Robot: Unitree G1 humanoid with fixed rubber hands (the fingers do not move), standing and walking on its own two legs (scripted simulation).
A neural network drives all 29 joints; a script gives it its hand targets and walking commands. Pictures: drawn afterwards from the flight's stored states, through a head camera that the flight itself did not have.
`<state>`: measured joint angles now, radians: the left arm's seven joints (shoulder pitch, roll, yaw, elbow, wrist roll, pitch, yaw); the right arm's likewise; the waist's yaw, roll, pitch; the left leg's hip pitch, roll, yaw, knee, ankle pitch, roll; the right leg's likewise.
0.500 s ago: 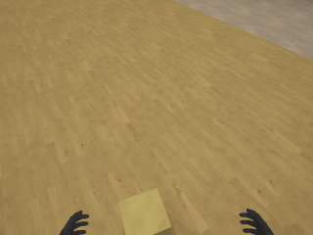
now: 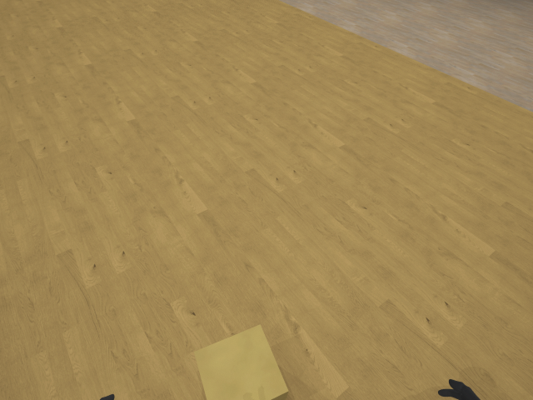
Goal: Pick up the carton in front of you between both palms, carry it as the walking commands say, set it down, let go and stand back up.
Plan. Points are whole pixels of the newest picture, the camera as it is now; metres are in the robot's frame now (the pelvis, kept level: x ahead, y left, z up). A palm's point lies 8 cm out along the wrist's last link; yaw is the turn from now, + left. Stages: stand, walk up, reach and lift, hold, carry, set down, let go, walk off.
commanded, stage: stand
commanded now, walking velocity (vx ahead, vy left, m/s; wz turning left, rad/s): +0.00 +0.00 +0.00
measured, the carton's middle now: (240, 383) +0.34 +0.08 -0.64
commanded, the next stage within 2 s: none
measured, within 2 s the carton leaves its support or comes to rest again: neither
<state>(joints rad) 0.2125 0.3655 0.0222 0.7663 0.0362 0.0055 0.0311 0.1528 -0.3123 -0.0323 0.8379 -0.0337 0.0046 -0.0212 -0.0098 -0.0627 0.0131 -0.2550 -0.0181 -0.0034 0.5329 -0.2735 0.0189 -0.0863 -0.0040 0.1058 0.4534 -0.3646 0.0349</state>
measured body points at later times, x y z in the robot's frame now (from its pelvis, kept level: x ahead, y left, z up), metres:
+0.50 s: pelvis -0.02 +0.00 +0.01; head -0.01 +0.02 +0.45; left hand +0.08 +0.30 -0.12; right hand +0.09 -0.31 -0.09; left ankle +0.01 +0.11 -0.73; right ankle -0.07 -0.15 -0.73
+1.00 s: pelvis -0.02 +0.00 +0.01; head -0.02 +0.01 +0.46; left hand +0.07 +0.31 -0.12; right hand +0.08 -0.32 -0.10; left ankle +0.01 +0.11 -0.73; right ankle -0.07 -0.15 -0.73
